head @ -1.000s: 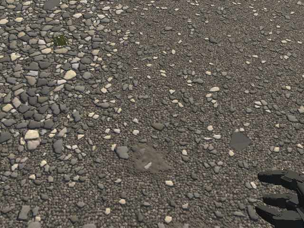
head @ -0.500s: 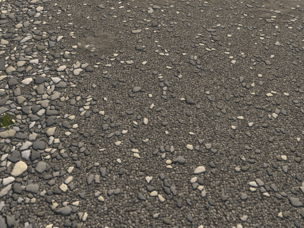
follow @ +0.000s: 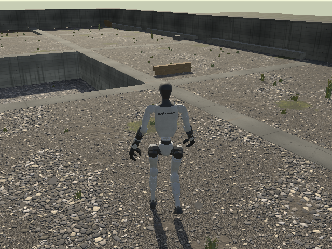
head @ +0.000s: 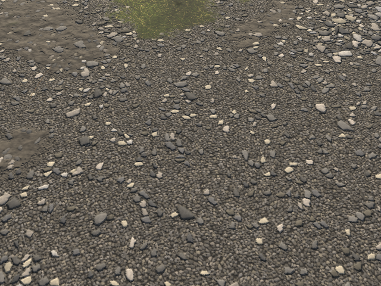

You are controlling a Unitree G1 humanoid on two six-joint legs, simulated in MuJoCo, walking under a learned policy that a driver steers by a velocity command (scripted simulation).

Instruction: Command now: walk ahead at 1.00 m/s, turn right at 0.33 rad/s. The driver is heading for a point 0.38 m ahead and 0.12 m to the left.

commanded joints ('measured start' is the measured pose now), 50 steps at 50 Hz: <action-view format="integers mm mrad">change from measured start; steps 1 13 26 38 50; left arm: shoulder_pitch -168 -323 -259 -13 -139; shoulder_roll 35 17 8 10 22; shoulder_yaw -18 -70 -25 -36 -14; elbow -143 -247 -101 39 86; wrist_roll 31 45 -2 -22 7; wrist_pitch -15 -27 -43 14 77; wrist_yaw -22 -31 0 17 47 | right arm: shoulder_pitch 238 388 229 97 -65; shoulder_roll -109 -181 14 -51 -34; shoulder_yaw -57 -84 -34 -44 -52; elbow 47 200 119 100 147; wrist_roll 4 69 64 38 42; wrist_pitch -6 -25 34 56 85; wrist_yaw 4 30 -11 7 -17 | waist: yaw -130 -40 -110 -74 -57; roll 45 82 -50 217 -37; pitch -62 3 -81 -277 0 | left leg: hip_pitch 482 297 2 501 166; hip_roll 261 113 69 328 25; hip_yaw -468 -133 -47 -386 -70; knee -330 -308 266 -134 -195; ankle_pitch -226 796 -54 784 -162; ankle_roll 180 126 -31 311 27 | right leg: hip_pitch -509 -2 -33 -213 -136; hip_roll -107 -40 -310 -126 -191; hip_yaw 0 -210 -69 -70 -47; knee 107 -638 -902 -281 -806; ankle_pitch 90 417 1018 -344 -118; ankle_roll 9 57 -123 154 58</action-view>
